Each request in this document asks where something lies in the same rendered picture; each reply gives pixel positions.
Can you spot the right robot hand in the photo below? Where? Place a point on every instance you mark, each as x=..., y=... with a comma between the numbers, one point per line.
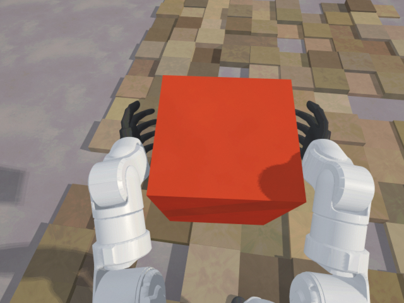
x=318, y=126

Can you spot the left robot hand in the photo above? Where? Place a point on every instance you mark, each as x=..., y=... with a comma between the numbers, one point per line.
x=129, y=122

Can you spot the carton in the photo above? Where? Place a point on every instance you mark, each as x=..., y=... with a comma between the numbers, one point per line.
x=226, y=150

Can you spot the right robot upper arm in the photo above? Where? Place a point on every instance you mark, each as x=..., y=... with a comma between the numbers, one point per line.
x=311, y=287

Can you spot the left robot upper arm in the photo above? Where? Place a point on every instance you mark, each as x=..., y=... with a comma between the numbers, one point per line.
x=132, y=285

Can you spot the robot left forearm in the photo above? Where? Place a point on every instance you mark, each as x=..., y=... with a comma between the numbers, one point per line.
x=117, y=207

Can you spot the robot right forearm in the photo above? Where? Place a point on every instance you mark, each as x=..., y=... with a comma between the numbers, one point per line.
x=341, y=210

